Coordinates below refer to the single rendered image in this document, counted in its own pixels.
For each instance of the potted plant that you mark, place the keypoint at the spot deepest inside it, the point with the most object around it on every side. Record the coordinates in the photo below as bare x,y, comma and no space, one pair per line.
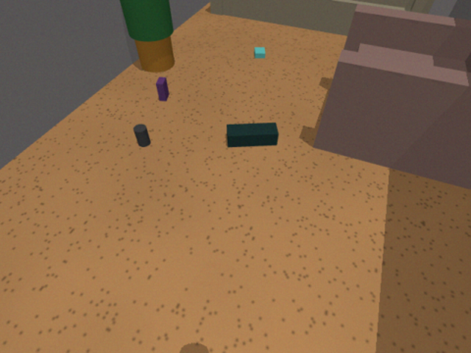
149,23

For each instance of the armchair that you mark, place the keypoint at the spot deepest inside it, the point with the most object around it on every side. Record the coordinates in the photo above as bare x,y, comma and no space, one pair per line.
401,95

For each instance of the sofa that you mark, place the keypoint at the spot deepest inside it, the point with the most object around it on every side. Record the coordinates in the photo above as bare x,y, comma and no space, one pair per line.
332,16

